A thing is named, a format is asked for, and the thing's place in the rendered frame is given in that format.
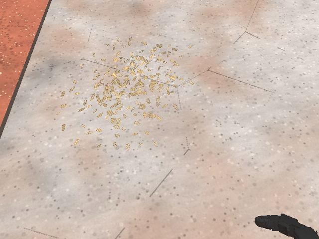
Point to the robot right hand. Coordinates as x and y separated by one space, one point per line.
286 225

